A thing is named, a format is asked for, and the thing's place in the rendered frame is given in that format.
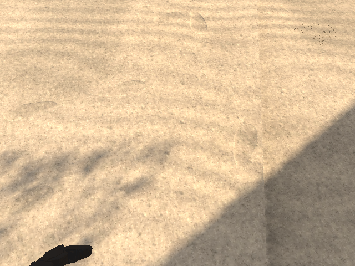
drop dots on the robot left hand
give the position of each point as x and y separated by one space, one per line
61 255

